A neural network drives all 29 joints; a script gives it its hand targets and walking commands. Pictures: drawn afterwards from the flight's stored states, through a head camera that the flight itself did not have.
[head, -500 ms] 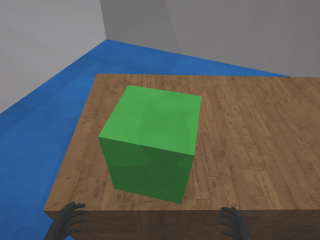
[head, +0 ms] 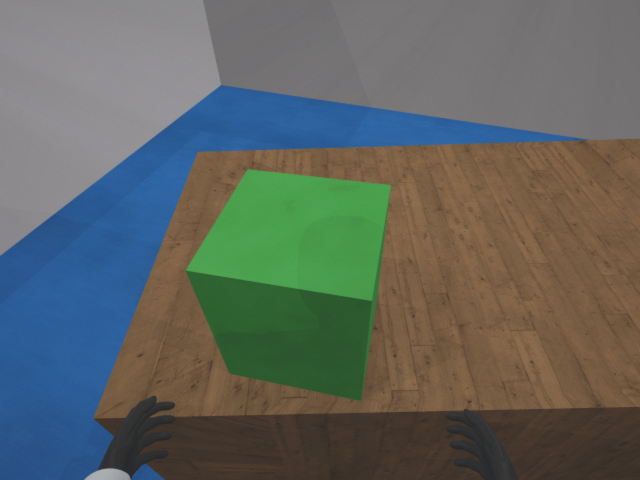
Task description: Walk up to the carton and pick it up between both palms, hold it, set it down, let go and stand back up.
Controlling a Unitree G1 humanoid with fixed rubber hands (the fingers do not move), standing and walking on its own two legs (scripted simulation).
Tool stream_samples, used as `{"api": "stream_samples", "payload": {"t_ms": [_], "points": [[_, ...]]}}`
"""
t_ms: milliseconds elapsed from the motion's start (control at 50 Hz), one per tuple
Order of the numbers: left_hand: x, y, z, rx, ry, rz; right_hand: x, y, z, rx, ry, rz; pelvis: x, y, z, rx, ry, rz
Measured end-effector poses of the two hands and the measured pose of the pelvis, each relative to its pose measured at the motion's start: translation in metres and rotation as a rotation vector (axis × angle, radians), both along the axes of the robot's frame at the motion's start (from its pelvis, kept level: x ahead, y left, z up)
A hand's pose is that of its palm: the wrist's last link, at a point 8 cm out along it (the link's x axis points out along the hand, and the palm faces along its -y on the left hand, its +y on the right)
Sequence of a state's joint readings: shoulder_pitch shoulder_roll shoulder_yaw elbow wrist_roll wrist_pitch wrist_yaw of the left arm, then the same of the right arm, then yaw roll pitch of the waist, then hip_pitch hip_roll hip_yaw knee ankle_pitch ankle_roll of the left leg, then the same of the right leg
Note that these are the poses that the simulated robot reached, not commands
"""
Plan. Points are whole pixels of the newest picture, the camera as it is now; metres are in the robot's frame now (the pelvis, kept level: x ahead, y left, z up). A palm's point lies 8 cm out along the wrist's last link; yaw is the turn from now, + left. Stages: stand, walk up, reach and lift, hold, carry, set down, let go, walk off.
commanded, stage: set down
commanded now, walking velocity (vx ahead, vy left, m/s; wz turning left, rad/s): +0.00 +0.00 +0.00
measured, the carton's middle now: (304, 285) +0.39 +0.03 +0.02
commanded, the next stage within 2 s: let go in 0.18 s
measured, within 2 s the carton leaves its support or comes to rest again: neither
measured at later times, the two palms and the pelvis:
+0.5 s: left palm (127, 467) +0.17 +0.24 -0.04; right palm (515, 479) +0.16 -0.23 -0.09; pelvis +0.00 -0.02 +0.00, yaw +1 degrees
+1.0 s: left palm (120, 472) +0.16 +0.25 -0.04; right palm out of the picture +0.12 -0.30 -0.11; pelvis +0.00 -0.01 -0.01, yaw +1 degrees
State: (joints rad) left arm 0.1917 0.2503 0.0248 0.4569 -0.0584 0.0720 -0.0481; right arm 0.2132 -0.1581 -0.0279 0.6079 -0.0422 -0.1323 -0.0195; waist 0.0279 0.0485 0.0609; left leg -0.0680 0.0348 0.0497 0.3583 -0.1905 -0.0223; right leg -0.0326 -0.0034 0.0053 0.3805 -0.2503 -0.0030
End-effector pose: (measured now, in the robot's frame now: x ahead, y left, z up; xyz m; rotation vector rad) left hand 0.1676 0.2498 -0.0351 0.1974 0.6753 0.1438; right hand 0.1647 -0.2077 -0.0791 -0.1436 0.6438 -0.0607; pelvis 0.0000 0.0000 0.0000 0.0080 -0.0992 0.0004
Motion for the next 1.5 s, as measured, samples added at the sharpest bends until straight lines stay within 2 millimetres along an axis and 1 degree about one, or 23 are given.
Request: {"api": "stream_samples", "payload": {"t_ms": [140,320,520,740,800,920,960,1000,1080,1200,1280,1380,1500], "points": [[-0.001,-0.004,0.000,0.012,-0.004,0.033,-0.004,-0.011,-0.008,-0.008,0.052,-0.001,-0.003,-0.007,-0.001,0.000,-0.006,0.007],[0.000,-0.006,0.000,0.029,0.005,0.054,0.002,-0.021,-0.008,-0.009,0.044,0.006,-0.003,-0.015,-0.002,0.001,0.000,0.011],[-0.001,-0.008,-0.001,0.031,-0.005,0.069,0.000,-0.026,-0.012,-0.010,0.067,0.015,-0.002,-0.019,-0.002,-0.001,0.002,0.017],[-0.001,-0.008,-0.001,0.037,-0.004,0.066,0.003,-0.025,-0.013,-0.009,0.067,0.019,0.001,-0.017,-0.002,-0.003,0.003,0.017],[-0.002,-0.005,-0.002,0.084,-0.015,-0.008,-0.004,-0.038,-0.020,-0.059,0.142,0.032,0.000,-0.016,-0.004,-0.006,0.028,0.026],[-0.004,0.000,-0.005,0.108,-0.056,-0.079,-0.032,-0.079,-0.026,-0.156,0.291,-0.011,-0.002,-0.014,-0.007,-0.007,0.064,0.024],[-0.004,0.001,-0.006,0.112,-0.065,-0.094,-0.039,-0.089,-0.027,-0.175,0.327,-0.022,-0.002,-0.013,-0.008,-0.007,0.070,0.023],[-0.004,0.002,-0.006,0.117,-0.071,-0.108,-0.044,-0.094,-0.027,-0.183,0.346,-0.032,-0.001,-0.012,-0.008,-0.008,0.074,0.023],[-0.005,0.003,-0.006,0.126,-0.076,-0.130,-0.045,-0.093,-0.028,-0.177,0.352,-0.038,-0.001,-0.010,-0.010,-0.007,0.075,0.024],[-0.005,0.003,-0.007,0.133,-0.085,-0.142,-0.039,-0.082,-0.030,-0.152,0.327,-0.030,-0.003,-0.008,-0.011,-0.004,0.069,0.026],[-0.006,0.003,-0.008,0.134,-0.092,-0.139,-0.039,-0.078,-0.031,-0.145,0.322,-0.024,-0.005,-0.008,-0.012,-0.004,0.067,0.028],[-0.006,0.004,-0.008,0.137,-0.096,-0.144,-0.045,-0.080,-0.031,-0.147,0.331,-0.034,-0.009,-0.008,-0.012,-0.006,0.065,0.032],[-0.006,0.004,-0.008,0.138,-0.100,-0.148,-0.057,-0.087,-0.031,-0.161,0.358,-0.047,-0.013,-0.008,-0.012,-0.008,0.063,0.033]]}}
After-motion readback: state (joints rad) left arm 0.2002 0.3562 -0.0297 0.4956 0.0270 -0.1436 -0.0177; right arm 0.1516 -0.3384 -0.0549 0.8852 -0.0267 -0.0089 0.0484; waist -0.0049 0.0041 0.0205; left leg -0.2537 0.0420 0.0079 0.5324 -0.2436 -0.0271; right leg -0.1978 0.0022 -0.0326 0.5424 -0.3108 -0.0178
